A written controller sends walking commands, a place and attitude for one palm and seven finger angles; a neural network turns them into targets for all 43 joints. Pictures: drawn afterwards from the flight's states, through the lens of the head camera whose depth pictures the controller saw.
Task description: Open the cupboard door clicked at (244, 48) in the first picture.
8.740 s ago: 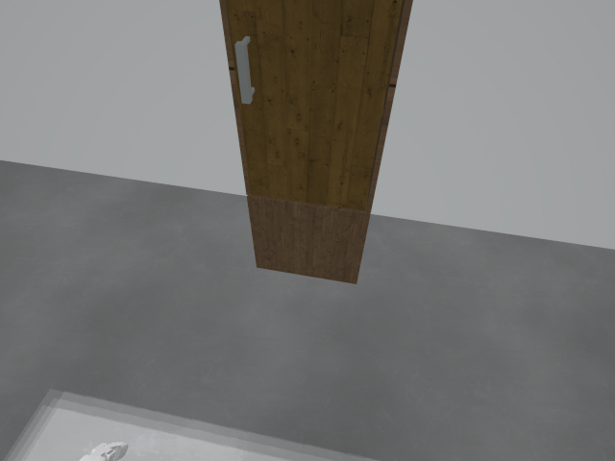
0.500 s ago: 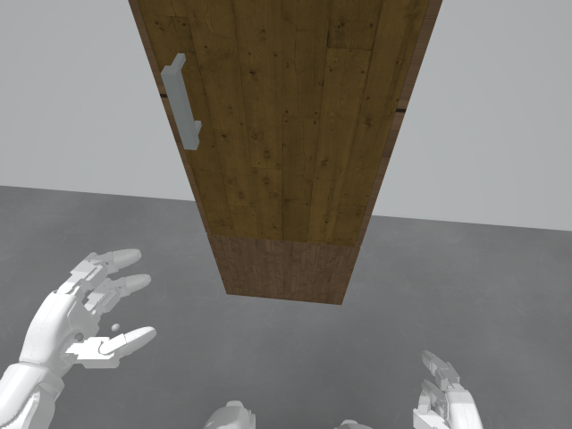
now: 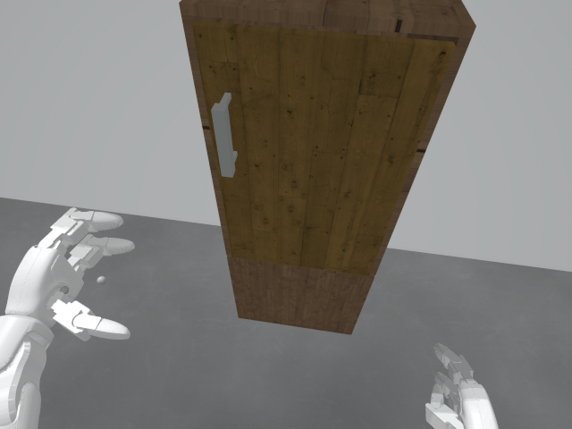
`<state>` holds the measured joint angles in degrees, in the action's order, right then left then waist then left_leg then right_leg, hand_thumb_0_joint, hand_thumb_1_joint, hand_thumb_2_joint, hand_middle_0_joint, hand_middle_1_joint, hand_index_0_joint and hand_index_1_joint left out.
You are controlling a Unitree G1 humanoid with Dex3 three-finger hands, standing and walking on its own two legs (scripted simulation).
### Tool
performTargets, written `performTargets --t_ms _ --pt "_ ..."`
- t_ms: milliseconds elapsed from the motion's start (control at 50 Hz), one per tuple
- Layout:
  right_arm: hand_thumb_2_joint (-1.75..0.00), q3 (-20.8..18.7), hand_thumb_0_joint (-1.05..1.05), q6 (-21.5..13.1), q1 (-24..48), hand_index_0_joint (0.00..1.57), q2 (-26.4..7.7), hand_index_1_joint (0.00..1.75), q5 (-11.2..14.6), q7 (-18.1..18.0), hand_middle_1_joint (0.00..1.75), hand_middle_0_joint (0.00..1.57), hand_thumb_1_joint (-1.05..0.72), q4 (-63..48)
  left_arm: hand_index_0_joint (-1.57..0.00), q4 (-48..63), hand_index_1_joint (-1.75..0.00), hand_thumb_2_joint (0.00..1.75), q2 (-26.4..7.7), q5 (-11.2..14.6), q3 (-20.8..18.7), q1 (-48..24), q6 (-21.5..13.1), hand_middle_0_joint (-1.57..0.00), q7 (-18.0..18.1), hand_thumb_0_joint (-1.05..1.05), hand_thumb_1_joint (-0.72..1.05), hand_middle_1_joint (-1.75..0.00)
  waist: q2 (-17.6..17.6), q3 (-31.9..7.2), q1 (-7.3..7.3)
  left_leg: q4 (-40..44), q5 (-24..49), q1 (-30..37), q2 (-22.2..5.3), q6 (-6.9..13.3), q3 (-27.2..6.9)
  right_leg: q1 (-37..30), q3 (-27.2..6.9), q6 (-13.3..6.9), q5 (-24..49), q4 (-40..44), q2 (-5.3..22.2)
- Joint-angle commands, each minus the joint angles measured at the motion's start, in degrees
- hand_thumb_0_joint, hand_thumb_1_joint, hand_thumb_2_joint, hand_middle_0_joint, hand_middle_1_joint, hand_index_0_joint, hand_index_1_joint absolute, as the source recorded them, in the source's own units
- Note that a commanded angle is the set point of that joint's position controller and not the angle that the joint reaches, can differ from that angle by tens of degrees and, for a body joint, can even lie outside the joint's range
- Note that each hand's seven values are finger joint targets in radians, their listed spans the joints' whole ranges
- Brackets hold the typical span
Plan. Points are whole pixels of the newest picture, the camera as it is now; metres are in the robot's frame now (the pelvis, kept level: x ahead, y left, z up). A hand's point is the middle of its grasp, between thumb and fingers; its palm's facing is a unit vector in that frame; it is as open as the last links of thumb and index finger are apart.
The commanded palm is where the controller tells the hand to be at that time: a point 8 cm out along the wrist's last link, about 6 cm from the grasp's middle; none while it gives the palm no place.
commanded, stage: raise the hand with hooked fingers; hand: left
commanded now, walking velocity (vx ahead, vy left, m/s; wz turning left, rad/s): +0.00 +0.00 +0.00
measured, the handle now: (227, 136) +0.56 +0.15 +0.11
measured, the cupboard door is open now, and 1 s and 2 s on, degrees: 0 0 0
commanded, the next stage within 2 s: move the hooked fingers beside the handle in 0.80 s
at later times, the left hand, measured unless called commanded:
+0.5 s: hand (103, 244) +0.30 +0.25 +0.13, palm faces -0.07 -1.00 -0.04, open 14.0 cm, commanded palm +0.27 +0.31 +0.14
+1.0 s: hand (112, 242) +0.30 +0.24 +0.13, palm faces -0.03 -1.00 -0.03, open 14.0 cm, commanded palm +0.28 +0.30 +0.13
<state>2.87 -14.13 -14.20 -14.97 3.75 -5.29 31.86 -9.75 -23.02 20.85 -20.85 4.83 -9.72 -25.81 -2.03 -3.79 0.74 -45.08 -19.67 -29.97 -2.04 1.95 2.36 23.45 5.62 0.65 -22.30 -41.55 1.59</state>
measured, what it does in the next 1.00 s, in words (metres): stands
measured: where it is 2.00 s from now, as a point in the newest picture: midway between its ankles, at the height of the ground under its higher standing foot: outside the picture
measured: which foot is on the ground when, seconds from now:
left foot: down 0.00-1.00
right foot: down 0.00-1.00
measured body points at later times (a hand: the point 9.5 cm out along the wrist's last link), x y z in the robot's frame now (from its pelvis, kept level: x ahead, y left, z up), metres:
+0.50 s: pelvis +0.00 -0.01 +0.01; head +0.02 -0.02 +0.46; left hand +0.30 +0.31 +0.13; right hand +0.15 -0.27 -0.06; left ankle +0.04 +0.09 -0.71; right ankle -0.01 -0.13 -0.71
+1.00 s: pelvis +0.00 -0.03 +0.01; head +0.01 -0.04 +0.46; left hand +0.29 +0.30 +0.14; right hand +0.16 -0.28 -0.06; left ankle +0.04 +0.09 -0.71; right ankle -0.01 -0.13 -0.71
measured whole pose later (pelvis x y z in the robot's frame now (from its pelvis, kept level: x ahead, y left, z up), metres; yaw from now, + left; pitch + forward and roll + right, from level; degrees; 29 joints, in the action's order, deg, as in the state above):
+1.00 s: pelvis +0.00 -0.03 +0.01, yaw -1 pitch +2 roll -1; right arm 3.0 -11.9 -15.2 -16.4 4.0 -6.5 34.3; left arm -24.6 -25.8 20.5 -24.7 -7.9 -6.8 -31.6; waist -2.5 -2.0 0.7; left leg -36.9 -15.8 -23.3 -2.8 0.1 2.6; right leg 18.2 5.3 -1.1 -19.7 -35.7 0.4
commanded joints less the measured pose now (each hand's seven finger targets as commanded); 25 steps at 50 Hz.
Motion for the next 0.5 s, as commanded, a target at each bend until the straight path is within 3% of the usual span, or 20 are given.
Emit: performTargets --t_ms 0,80,140,180,220,280,340,460,480 --pt "-0.90 -3.43 0.00 -2.00 2.77 0.20 -9.01 0.30 0.41 -0.99 0.30 0.20 -0.90 -8.32 -0.30 8.01 -1.20 0.30 -13.02 0.19 -4.22 -13.73 1.77 -0.30 -2.19 0.00 -0.50 -1.20 -2.09 -7.61 -0.64 10.82 6.44 12.55 0.80 -0.59 -5.37 2.45 -0.81 -1.72 7.83 7.23 -3.23" --pt "-0.90 -2.76 0.00 -2.22 3.36 0.20 -8.36 0.30 -0.08 -1.29 0.30 0.20 -0.90 -8.17 -0.30 11.95 -1.20 0.30 -17.66 1.08 -8.74 -20.18 -0.95 -0.30 -1.81 0.00 -0.50 -1.20 -3.66 -11.76 -0.32 11.33 9.45 17.22 0.85 -0.64 -5.43 -0.17 -1.09 -2.08 9.37 8.08 -3.62" --pt "-0.90 -2.48 0.00 -2.07 3.22 0.20 -8.52 0.30 -0.26 -1.56 0.30 0.20 -0.90 -6.93 -0.30 8.82 -1.20 0.30 -19.46 1.79 -10.95 -22.20 -2.16 -0.30 -1.87 0.00 -0.50 -1.20 -2.44 -10.50 -0.06 11.92 9.63 17.10 0.96 -0.71 -5.32 -1.56 -1.37 -2.26 9.69 9.39 -3.72" --pt "-0.90 -2.43 0.00 -1.91 3.18 0.20 -8.61 0.30 0.13 -1.68 0.30 0.20 -0.90 -6.33 -0.30 5.74 -1.20 0.30 -18.41 1.36 -9.58 -23.71 -1.31 -0.30 -2.84 0.00 -0.50 -1.20 -5.65 -9.03 -0.52 12.60 8.95 17.59 0.98 -0.87 -5.11 -0.55 -1.35 -2.17 9.45 9.78 -3.50" --pt "-0.90 -2.40 0.00 -1.63 3.13 0.20 -8.74 0.30 0.38 -1.85 0.30 0.20 -0.90 -6.08 -0.30 2.04 -1.20 0.30 -17.96 0.64 -8.28 -24.45 0.67 -0.30 -3.71 0.00 -0.50 -1.20 -6.71 -7.37 -0.57 13.58 7.40 17.15 1.05 -0.93 -5.30 -0.03 -1.26 -2.19 8.51 10.45 -3.22" --pt "-0.90 -2.59 0.00 -1.19 2.80 0.20 -9.20 0.30 0.71 -1.96 0.30 0.20 -0.90 -6.46 -0.30 -0.91 -1.20 0.30 -19.12 0.47 -7.76 -25.97 3.45 -0.30 -5.43 0.00 -0.50 -1.20 -3.97 -7.69 -0.49 13.74 8.13 17.00 1.39 -0.52 -4.86 -1.25 -1.60 -2.00 9.49 11.65 -3.04" --pt "-0.90 -2.79 0.00 -1.15 2.39 0.20 -9.34 0.30 0.61 -1.41 0.30 0.20 -0.90 -7.13 -0.30 -3.08 -1.20 0.30 -17.89 1.28 -7.59 -22.59 4.23 -0.30 -6.67 0.00 -0.50 -1.20 0.19 -8.37 0.11 13.09 11.26 16.57 1.65 -0.23 -4.58 -2.96 -1.81 -2.14 12.54 11.74 -3.10" --pt "-0.90 -3.34 0.00 -1.40 2.52 0.20 -9.33 0.30 0.14 -0.43 0.30 0.20 -0.90 -7.53 -0.30 2.34 -1.20 0.30 -21.47 2.15 -11.80 -24.17 0.51 -0.30 -5.53 0.00 -0.50 -1.20 -1.43 -11.82 0.65 12.26 15.18 18.28 1.75 -0.03 -3.18 -4.43 -2.54 -2.00 16.83 10.96 -3.15" --pt "-0.90 -3.32 0.00 -1.32 2.35 0.20 -9.18 0.30 0.16 -0.46 0.30 0.20 -0.90 -7.33 -0.30 1.69 -1.20 0.30 -20.81 2.15 -11.60 -23.91 0.15 -0.30 -5.17 0.00 -0.50 -1.20 -1.83 -11.16 0.44 12.32 14.39 18.17 1.73 -0.08 -2.97 -3.79 -2.53 -1.92 16.13 11.06 -3.17"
